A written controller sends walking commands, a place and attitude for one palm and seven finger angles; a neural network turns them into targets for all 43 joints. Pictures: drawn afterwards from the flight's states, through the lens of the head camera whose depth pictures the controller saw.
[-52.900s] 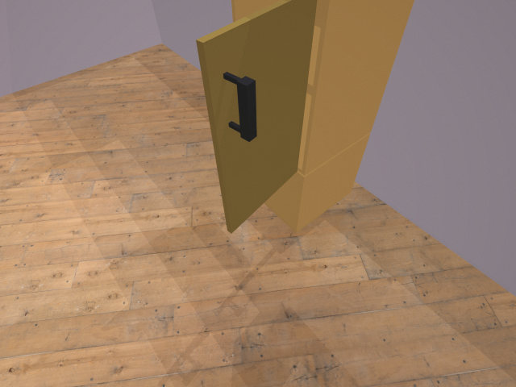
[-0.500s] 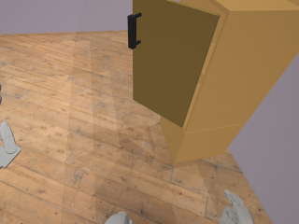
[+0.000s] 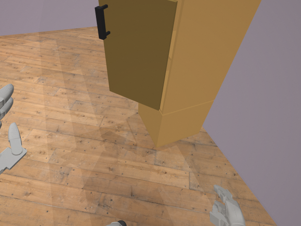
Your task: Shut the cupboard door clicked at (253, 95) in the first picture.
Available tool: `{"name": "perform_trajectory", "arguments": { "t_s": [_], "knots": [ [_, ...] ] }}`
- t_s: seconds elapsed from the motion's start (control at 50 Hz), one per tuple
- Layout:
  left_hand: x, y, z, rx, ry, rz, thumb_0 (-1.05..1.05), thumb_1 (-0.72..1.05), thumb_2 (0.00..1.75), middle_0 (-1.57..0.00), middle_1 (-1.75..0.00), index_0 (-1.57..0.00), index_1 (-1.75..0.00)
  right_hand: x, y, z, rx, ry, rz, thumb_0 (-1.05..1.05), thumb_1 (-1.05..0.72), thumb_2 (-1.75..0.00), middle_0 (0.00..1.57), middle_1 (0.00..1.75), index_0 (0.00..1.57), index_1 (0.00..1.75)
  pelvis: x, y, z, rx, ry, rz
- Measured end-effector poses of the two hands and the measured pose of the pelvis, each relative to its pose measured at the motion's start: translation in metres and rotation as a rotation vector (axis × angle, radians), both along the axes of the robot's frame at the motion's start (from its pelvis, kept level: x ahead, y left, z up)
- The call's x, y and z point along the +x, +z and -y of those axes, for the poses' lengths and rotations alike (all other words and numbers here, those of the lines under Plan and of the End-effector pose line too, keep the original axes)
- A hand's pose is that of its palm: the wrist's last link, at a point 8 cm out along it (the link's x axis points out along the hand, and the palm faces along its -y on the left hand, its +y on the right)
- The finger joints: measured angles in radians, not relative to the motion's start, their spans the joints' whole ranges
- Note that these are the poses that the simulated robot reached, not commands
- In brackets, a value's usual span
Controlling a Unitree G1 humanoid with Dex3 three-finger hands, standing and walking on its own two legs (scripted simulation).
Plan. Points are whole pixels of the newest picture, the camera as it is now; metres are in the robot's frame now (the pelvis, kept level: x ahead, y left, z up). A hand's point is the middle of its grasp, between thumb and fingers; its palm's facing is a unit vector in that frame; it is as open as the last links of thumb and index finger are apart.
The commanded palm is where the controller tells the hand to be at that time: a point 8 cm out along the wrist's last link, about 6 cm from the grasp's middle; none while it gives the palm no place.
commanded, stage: stop stepping back and stand still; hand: left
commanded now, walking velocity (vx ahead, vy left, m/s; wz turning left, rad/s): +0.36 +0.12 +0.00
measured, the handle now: (104, 22) +0.90 +0.25 +0.12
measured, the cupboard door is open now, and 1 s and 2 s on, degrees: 41 41 41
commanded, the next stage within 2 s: let the arm hang, fingers relaxed in 0.70 s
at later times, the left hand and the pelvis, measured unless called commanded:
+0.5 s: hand out of the picture +0.13 +0.30 +0.19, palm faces +0.50 -0.76 -0.41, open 7.4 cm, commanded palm +0.09 +0.34 +0.19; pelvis -0.05 +0.03 +0.00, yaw +1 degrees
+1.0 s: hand out of the picture +0.12 +0.23 -0.09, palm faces +0.07 -0.95 -0.32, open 7.4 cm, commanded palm none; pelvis -0.04 +0.02 -0.01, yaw +4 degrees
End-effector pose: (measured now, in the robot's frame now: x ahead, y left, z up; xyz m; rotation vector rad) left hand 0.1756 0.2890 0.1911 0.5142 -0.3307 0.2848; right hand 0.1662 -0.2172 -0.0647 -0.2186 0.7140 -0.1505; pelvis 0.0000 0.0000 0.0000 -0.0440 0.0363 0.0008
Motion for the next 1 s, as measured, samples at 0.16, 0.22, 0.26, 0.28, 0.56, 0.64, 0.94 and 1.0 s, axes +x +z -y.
{"name": "perform_trajectory", "arguments": {
  "t_s": [0.16, 0.22, 0.26, 0.28, 0.56, 0.64, 0.94, 1.0],
  "knots": [
    [-0.034, -0.007, -0.032, 0.012, 0.082, -0.004, 0.01, 0.88, 0.90, -0.22, -0.31, -0.22, -0.30, -0.077, -0.005, 0.042, -0.127, -0.156, -0.069, 0.01, -0.90, -0.90, 0.20, 0.30, 0.20, 0.29, -0.006, -0.005, -0.015, -0.011, 0.020, 0.056],
    [-0.040, -0.012, -0.047, -0.043, 0.150, 0.013, 0.01, 0.88, 0.90, -0.22, -0.31, -0.22, -0.30, -0.094, -0.008, 0.039, -0.138, -0.169, -0.099, 0.02, -0.90, -0.90, 0.20, 0.30, 0.20, 0.29, -0.012, -0.003, -0.021, -0.013, 0.031, 0.063],
    [-0.045, -0.011, -0.050, -0.069, 0.173, 0.015, 0.01, 0.89, 0.90, -0.21, -0.30, -0.22, -0.30, -0.100, -0.007, 0.031, -0.121, -0.152, -0.103, 0.02, -0.90, -0.90, 0.20, 0.30, 0.20, 0.29, -0.020, 0.001, -0.021, -0.006, 0.038, 0.061],
    [-0.048, -0.009, -0.048, -0.074, 0.174, 0.013, 0.01, 0.89, 0.90, -0.21, -0.30, -0.22, -0.30, -0.102, -0.006, 0.025, -0.106, -0.136, -0.099, 0.02, -0.90, -0.90, 0.20, 0.30, 0.20, 0.29, -0.025, 0.004, -0.020, -0.001, 0.039, 0.059],
    [-0.084, -0.006, -0.066, -0.063, 0.224, 0.064, 0.01, 0.89, 0.90, -0.21, -0.30, -0.22, -0.30, -0.082, -0.020, -0.030, -0.013, -0.010, -0.036, 0.02, -0.90, -0.89, 0.21, 0.30, 0.21, 0.30, -0.056, -0.007, -0.039, 0.030, 0.020, 0.057],
    [-0.070, -0.011, -0.058, -0.103, 0.217, -0.001, 0.01, 0.89, 0.90, -0.21, -0.30, -0.21, -0.30, -0.081, -0.008, -0.041, 0.034, 0.002, 0.003, 0.02, -0.90, -0.89, 0.21, 0.30, 0.21, 0.30, -0.057, 0.003, -0.034, 0.042, 0.007, 0.061],
    [-0.033, -0.166, -0.008, -0.224, 0.158, -0.694, 0.00, 0.90, 0.90, -0.20, -0.30, -0.20, -0.30, -0.088, -0.058, 0.018, 0.038, 0.021, -0.240, 0.01, -0.90, -0.90, 0.21, 0.30, 0.20, 0.30, -0.043, -0.006, -0.015, 0.051, 0.060, 0.030],
    [-0.070, -0.255, 0.019, -0.359, 0.163, -1.045, 0.00, 0.91, 0.90, -0.20, -0.30, -0.20, -0.30, -0.103, -0.062, 0.025, 0.002, -0.003, -0.321, 0.01, -0.90, -0.90, 0.20, 0.30, 0.20, 0.29, -0.045, -0.008, -0.016, 0.051, 0.064, 0.053]
  ]
}}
